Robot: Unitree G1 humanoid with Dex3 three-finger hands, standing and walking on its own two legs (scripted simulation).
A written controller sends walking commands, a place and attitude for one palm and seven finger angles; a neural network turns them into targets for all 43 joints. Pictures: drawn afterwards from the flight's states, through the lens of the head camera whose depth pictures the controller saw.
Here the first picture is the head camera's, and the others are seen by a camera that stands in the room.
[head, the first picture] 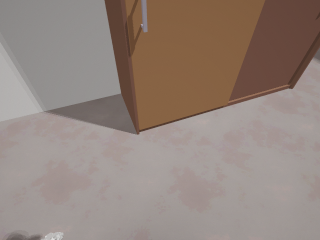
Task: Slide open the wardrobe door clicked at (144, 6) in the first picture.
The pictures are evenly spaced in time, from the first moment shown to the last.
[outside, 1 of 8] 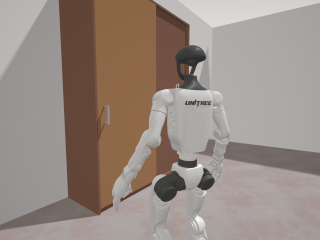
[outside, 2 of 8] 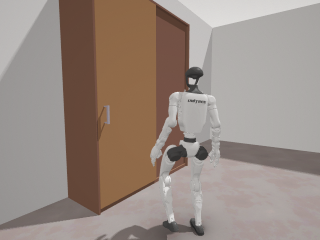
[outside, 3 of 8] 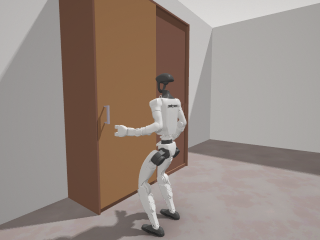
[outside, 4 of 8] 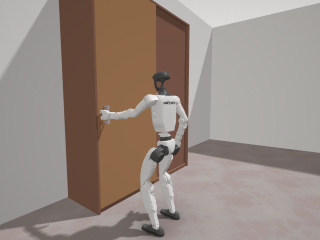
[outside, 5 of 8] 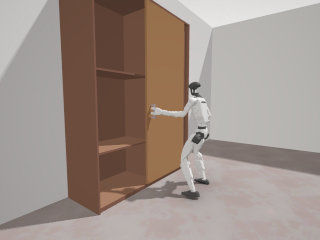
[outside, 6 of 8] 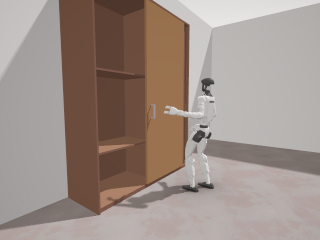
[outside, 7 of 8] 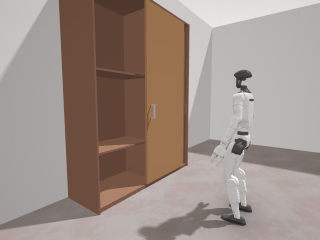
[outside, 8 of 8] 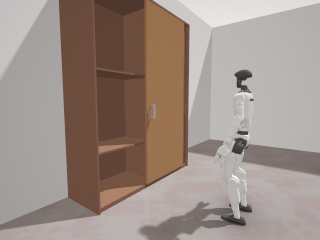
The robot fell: no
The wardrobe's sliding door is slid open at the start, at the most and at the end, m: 0.00 0.67 0.66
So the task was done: yes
